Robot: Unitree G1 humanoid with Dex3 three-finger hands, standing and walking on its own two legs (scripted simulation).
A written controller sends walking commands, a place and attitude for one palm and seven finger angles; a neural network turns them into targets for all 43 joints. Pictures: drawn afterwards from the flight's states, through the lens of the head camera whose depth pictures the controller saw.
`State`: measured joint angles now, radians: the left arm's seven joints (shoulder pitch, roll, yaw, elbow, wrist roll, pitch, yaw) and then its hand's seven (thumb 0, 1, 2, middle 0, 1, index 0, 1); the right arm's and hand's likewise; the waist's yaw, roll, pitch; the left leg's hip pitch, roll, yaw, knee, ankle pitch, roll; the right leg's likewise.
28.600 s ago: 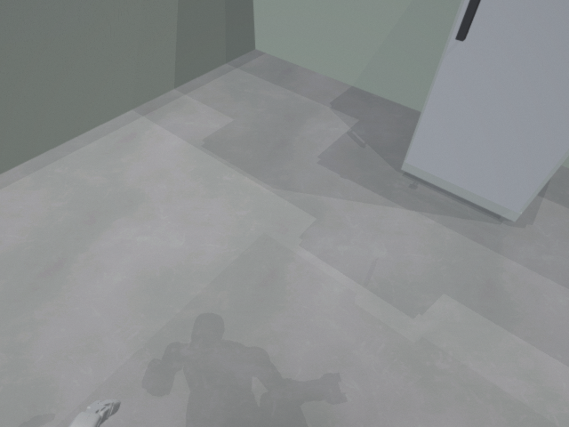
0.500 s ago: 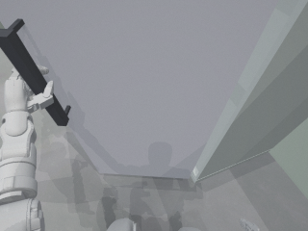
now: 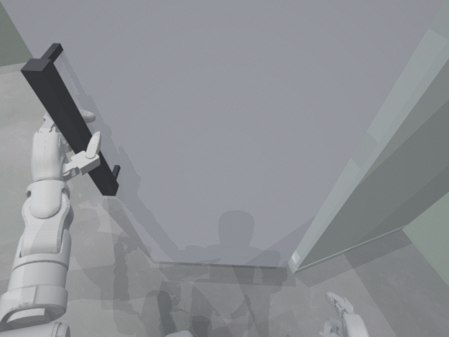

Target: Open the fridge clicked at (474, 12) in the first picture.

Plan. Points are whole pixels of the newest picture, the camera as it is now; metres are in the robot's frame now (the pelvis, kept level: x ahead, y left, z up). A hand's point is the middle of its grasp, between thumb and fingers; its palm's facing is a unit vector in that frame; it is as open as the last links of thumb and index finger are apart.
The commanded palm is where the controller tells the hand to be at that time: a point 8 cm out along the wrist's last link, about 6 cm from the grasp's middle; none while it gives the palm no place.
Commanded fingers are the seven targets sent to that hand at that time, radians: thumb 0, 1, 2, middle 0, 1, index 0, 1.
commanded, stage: loosen the grip on the handle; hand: left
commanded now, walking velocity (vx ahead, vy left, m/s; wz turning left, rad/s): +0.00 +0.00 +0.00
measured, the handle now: (88, 133) +0.42 +0.26 +0.12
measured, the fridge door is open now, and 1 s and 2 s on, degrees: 67 68 68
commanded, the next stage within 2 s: slip the hand off the handle in 0.66 s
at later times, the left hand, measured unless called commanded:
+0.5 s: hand (89, 159) +0.37 +0.25 +0.11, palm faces +0.29 -0.92 -0.25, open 12.8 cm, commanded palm +0.33 +0.30 +0.12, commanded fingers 0.00 -0.55 0.20 -0.29 -1.20 -0.29 -1.20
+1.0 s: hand (46, 162) +0.36 +0.32 +0.11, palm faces +0.35 -0.90 -0.26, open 14.6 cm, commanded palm +0.32 +0.35 +0.11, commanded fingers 0.00 -0.55 0.20 -0.25 -1.15 -0.25 -1.15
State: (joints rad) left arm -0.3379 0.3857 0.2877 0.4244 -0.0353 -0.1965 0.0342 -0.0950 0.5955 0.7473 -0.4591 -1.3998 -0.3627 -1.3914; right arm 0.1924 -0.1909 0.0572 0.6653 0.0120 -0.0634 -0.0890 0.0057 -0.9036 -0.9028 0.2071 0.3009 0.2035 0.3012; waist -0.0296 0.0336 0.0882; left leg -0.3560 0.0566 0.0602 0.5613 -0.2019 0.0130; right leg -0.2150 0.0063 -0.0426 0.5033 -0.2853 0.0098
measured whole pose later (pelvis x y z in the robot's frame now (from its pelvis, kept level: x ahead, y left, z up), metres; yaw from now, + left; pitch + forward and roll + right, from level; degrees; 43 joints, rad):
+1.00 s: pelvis +0.03 +0.00 -0.02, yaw -2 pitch +8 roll -2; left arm -0.23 0.49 0.48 0.44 -0.10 -0.23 -0.15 -0.01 -0.55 0.20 -0.26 -1.16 -0.26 -1.15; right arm 0.27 -0.26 0.00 0.65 0.00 -0.11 -0.08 0.01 -0.91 -0.90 0.21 0.30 0.20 0.30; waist 0.03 0.01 -0.08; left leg -0.55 0.02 0.01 0.74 -0.32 0.02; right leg -0.42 0.01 -0.02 0.69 -0.40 0.00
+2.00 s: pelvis +0.00 +0.00 -0.02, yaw +0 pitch +5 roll -2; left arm 0.07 0.47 0.51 0.21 -0.23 -0.22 -0.26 -0.01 -0.55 0.20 -0.26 -1.15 -0.26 -1.15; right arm 0.24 -0.26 0.04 0.63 0.02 -0.19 -0.12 0.01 -0.90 -0.90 0.21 0.30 0.20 0.30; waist 0.06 0.03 -0.08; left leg -0.56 0.01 -0.03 0.76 -0.30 0.01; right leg -0.42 0.01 -0.05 0.72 -0.39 0.00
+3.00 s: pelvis +0.00 +0.01 -0.01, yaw +0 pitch +0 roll -2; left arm 0.19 0.43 0.54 -0.01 -0.42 0.07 -0.39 -0.01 -0.55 0.20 -0.26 -1.15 -0.26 -1.15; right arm 0.23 -0.24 0.08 0.61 0.06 -0.32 -0.13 0.01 -0.90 -0.90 0.21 0.30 0.20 0.30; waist 0.08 0.03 -0.07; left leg -0.41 0.00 -0.02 0.66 -0.25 0.02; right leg -0.26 0.00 -0.04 0.60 -0.34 0.01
